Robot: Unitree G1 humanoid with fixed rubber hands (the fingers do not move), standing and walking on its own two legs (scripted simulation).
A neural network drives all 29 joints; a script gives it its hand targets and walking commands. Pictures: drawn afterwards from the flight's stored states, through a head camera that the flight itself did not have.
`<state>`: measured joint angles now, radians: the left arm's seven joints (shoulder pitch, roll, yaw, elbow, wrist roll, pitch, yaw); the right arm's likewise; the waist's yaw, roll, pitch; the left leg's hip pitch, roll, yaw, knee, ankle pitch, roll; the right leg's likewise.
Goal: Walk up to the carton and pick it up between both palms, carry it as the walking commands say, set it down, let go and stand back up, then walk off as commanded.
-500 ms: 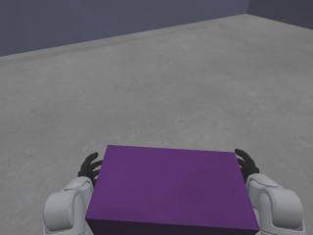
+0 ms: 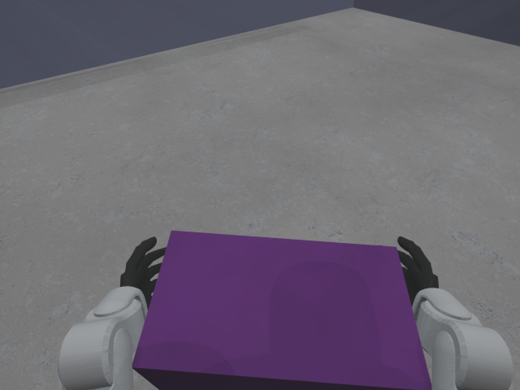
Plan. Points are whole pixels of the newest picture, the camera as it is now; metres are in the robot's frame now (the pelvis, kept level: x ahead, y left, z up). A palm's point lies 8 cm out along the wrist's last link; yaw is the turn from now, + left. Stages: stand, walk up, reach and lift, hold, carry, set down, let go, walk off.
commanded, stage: carry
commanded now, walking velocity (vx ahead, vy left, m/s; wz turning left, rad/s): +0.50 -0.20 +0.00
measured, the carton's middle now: (274, 334) +0.20 +0.00 +0.03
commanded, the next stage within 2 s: none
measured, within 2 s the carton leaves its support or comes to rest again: neither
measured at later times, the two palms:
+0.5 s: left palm (202, 175) +0.52 +0.13 +0.05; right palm (376, 160) +0.54 -0.24 +0.08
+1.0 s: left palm (261, 110) +0.82 +0.00 +0.05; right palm (394, 116) +0.79 -0.37 +0.05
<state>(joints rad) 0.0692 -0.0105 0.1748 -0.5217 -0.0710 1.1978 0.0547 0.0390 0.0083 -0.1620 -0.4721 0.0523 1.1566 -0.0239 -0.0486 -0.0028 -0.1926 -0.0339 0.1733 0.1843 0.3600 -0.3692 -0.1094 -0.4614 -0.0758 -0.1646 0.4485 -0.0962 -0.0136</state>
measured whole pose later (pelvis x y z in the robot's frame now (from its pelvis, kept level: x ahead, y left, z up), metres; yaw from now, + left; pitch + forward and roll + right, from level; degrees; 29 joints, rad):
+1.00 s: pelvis +0.57 -0.15 -0.02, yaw -7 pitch +4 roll +0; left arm 0.03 -0.07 0.19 -0.47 -0.06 1.15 0.07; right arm -0.02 -0.02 -0.19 -0.46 0.03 1.16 0.00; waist 0.03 0.03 -0.04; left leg -0.39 0.10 0.07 1.07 -0.56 -0.05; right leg -0.52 0.01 -0.19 0.55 -0.10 -0.12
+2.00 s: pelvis +0.63 -0.20 -0.01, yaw -31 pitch +3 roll +0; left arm 0.13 -0.06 0.19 -0.54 -0.06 1.14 0.06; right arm 0.04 0.05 -0.19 -0.45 0.04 1.10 0.01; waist 0.01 -0.02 -0.10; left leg -0.37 0.05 0.08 0.59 -0.25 0.00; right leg -0.37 0.01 -0.14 0.57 -0.26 -0.07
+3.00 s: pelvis +0.64 -0.18 +0.00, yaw -31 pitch +2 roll +0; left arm 0.05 -0.03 0.19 -0.44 -0.06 1.18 0.05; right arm 0.00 0.04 -0.20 -0.42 0.00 1.16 0.00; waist 0.00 0.01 -0.12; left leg -0.31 0.04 0.10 0.53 -0.25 0.02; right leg -0.31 0.00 -0.12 0.50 -0.22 -0.05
